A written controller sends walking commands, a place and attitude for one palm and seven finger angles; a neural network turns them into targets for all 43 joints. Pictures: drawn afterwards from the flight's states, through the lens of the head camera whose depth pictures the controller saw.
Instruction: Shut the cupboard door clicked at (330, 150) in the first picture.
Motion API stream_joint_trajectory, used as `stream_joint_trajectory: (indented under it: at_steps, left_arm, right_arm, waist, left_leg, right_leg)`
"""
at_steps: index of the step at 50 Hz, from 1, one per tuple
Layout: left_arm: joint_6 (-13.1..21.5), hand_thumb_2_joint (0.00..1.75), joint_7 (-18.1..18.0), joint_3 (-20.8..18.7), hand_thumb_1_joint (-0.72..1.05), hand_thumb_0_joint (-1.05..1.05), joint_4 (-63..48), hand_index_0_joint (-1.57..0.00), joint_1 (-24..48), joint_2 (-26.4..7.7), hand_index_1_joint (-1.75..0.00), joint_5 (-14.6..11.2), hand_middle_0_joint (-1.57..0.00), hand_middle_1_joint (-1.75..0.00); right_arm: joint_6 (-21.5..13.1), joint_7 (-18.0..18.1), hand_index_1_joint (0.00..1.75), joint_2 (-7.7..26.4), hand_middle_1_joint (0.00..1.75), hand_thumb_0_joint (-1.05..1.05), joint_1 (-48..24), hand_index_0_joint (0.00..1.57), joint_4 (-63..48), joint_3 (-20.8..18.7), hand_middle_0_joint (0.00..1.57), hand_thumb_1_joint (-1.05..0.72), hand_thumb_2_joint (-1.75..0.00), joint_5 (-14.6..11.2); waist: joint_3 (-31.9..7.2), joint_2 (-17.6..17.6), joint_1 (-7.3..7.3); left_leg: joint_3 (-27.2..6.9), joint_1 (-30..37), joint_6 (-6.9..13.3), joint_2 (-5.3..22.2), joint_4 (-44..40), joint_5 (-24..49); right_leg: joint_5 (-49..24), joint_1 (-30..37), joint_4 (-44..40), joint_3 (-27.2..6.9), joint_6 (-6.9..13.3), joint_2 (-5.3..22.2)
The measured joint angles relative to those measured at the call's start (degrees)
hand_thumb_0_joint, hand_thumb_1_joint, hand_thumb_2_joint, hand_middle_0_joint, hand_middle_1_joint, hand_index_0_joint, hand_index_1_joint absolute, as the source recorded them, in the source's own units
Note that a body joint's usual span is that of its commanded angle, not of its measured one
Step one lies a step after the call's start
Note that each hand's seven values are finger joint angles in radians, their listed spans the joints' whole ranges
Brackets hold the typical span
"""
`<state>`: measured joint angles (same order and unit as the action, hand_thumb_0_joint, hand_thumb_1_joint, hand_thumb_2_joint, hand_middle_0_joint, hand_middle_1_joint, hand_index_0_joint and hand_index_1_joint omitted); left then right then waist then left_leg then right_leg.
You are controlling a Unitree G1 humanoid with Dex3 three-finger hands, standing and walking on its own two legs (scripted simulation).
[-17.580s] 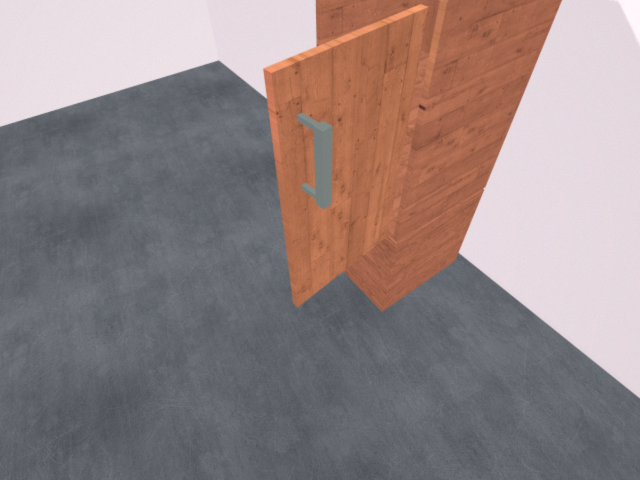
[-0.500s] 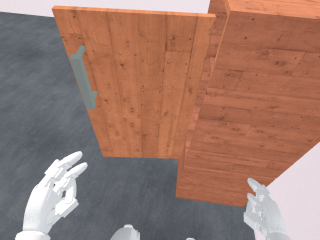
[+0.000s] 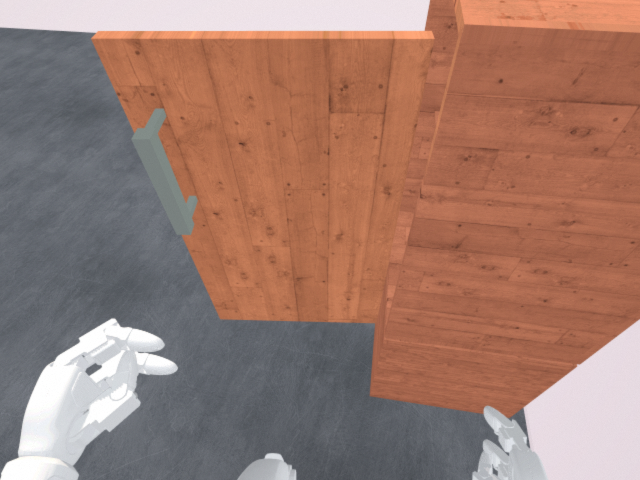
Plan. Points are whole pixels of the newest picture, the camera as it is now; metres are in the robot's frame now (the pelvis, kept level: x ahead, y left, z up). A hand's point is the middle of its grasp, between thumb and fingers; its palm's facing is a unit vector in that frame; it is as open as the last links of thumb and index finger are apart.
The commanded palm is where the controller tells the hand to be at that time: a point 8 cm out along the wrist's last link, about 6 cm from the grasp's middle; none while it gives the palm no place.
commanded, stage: raise the hand and make a fist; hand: left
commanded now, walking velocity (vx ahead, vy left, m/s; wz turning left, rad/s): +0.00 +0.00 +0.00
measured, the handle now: (172, 176) +0.43 +0.22 +0.15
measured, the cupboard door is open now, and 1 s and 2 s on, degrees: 97 97 97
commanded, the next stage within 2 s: bring the fist close to the handle in 1.08 s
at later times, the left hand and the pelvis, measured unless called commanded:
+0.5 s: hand (109, 353) +0.21 +0.22 +0.13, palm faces +0.04 -1.00 -0.04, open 3.1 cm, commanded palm +0.19 +0.27 +0.14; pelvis +0.00 +0.02 +0.03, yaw +1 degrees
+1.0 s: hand (124, 323) +0.23 +0.20 +0.15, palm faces +0.06 -1.00 -0.05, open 3.1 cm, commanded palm +0.20 +0.25 +0.16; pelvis +0.01 +0.01 +0.04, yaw +0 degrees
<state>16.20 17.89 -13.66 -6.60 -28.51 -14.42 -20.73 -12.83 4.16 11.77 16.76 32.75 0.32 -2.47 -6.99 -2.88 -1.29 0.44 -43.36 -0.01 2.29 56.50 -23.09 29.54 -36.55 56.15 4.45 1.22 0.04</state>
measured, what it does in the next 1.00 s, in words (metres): stands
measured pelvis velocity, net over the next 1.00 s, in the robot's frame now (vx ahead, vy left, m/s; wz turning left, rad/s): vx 0.01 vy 0.01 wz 0.00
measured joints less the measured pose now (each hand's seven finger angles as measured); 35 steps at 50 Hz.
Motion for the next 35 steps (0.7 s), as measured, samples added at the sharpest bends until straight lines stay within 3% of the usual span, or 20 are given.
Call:
stream_joint_trajectory:
  at_steps: [4, 10, 18, 24, 35]
  left_arm:
    - [1.39, 0.9, -0.69, 1.15, 0.9, 0.01, -0.82, -0.87, -0.21, 0.25, -1.03, 0.43, -0.86, -1.03]
    - [0.08, 0.9, -2.67, 3.26, 0.9, 0.01, -2.85, -0.98, 0.66, -0.2, -1.15, 1.87, -0.97, -1.15]
    - [-4.57, 0.9, -5.63, 3.95, 0.9, 0.01, -5.4, -1.13, 3.6, -0.82, -1.31, 3.28, -1.12, -1.31]
    - [-9.1, 0.9, -5.76, 4.03, 0.9, 0.01, -5.18, -1.23, 6.28, -1.07, -1.42, 3.63, -1.22, -1.42]
    - [-13.93, 0.9, -5.73, 3.14, 0.9, 0.01, -4.99, -1.3, 11.7, -1.41, -1.49, 3.8, -1.29, -1.49]
  right_arm:
    - [-0.57, 0.01, 0.3, 2.17, 0.3, 0.02, 0.78, 0.2, 0.4, -0.75, 0.21, -0.9, -0.9, -0.22]
    - [-1.14, 0.15, 0.3, 3.19, 0.3, 0.02, -0.43, 0.2, -0.09, -0.95, 0.2, -0.9, -0.9, -0.63]
    - [-1.28, -0.55, 0.3, 1.72, 0.3, 0.02, -2.56, 0.2, -2.26, 1.43, 0.2, -0.9, -0.9, -0.61]
    - [-1.01, -0.86, 0.3, 0.89, 0.3, 0.02, -3.08, 0.2, -2.73, 3.49, 0.2, -0.9, -0.9, -0.44]
    - [-1.02, -0.73, 0.3, 1.54, 0.3, 0.02, -2.18, 0.2, 0.11, 4.17, 0.21, -0.9, -0.9, -0.69]
  waist:
    - [0.54, 0.25, 0.02]
    - [1.32, 0.92, 0.19]
    - [1.56, 0.83, -0.06]
    - [2.14, 0.45, -0.72]
    - [3.42, 0.07, -1.09]
  left_leg:
    - [0.23, 0.8, 0.6, -0.3, -0.56, 0.15]
    - [0.42, 3.3, 1.3, -0.59, -1.9, 0.48]
    - [0.51, 8.27, 1.79, -0.98, -5.66, 1.77]
    - [0.5, 11.68, 1.97, -1.3, -8.74, 3.03]
    - [0.58, 17.27, 1.81, -1.7, -14.24, 5.31]
  right_leg:
    - [-0.43, 1.0, -0.99, -0.19, -0.48, 0.27]
    - [-1.3, 3.82, -3.11, -0.34, -1.03, 0.48]
    - [-3.21, 9.15, -7.78, -0.36, -1.57, 0.67]
    - [-4.66, 12.71, -11.19, -0.28, -1.79, 0.84]
    - [-6.86, 18.1, -16.42, -0.27, -1.71, 1.0]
